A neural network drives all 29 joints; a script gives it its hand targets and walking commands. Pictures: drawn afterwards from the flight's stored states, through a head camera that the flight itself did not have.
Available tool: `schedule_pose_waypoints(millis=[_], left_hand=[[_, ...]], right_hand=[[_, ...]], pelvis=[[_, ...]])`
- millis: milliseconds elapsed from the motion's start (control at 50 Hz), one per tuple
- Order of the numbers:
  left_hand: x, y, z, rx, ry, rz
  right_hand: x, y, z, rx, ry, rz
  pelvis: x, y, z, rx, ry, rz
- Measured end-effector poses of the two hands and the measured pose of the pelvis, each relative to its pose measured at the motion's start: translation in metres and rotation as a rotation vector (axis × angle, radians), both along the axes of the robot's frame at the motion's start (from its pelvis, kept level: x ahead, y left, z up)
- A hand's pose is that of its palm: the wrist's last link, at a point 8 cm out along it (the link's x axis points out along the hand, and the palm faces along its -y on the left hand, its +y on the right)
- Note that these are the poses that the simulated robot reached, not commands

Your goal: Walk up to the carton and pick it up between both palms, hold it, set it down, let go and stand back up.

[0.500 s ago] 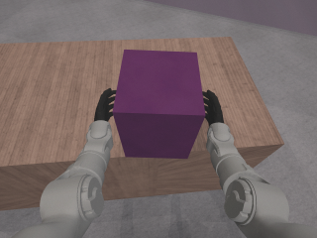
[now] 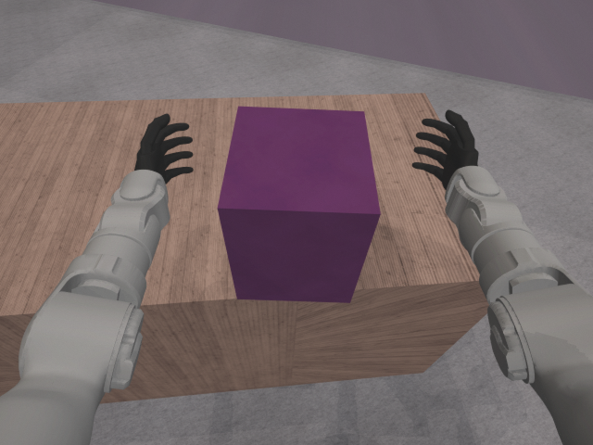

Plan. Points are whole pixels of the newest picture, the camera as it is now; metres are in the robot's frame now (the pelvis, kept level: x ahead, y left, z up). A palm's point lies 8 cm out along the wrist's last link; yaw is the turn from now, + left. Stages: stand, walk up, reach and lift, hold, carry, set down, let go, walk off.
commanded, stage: set down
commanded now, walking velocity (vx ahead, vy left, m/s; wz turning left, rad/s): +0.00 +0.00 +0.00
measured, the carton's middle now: (297, 210) +0.49 +0.01 +0.00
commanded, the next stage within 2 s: none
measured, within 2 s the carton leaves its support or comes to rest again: neither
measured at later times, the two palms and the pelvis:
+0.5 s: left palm (152, 175) +0.43 +0.20 +0.14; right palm (445, 177) +0.43 -0.17 +0.14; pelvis -0.02 -0.02 +0.00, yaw +2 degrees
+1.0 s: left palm (149, 246) +0.37 +0.21 +0.07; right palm (453, 242) +0.37 -0.19 +0.07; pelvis -0.01 -0.02 +0.01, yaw +2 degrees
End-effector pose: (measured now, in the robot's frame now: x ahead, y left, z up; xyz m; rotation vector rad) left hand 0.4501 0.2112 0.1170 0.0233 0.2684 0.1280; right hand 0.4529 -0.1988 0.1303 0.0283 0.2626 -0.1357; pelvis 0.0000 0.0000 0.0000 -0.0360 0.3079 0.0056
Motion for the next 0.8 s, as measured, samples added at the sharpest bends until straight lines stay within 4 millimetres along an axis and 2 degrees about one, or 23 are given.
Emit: schedule_pose_waypoints(millis=[160, 260, 380, 580, 800], left_hand=[[-0.009, -0.013, 0.019, -0.013, 0.012, -0.017], [-0.013, -0.014, 0.034, -0.018, 0.033, -0.002], [-0.016, -0.011, 0.036, -0.027, 0.038, 0.03], [-0.029, -0.009, 0.001, -0.038, 0.067, 0.023], [-0.058, -0.002, -0.036, -0.027, 0.064, 0.016]], right_hand=[[-0.006, 0.016, 0.016, 0.017, -0.003, 0.035], [-0.012, 0.02, 0.024, 0.01, 0.029, 0.029], [-0.019, 0.025, 0.022, -0.004, 0.065, 0.022], [-0.03, 0.027, -0.003, -0.001, 0.085, 0.005], [-0.053, 0.011, -0.035, -0.001, 0.059, -0.011]], pelvis=[[-0.009, -0.006, 0.003, 0.008, -0.036, 0.007], [-0.015, -0.011, 0.004, 0.013, -0.062, 0.014], [-0.017, -0.016, 0.004, 0.019, -0.072, 0.019], [-0.016, -0.022, 0.005, 0.021, -0.096, 0.032], [-0.011, -0.025, 0.008, 0.023, -0.125, 0.032]])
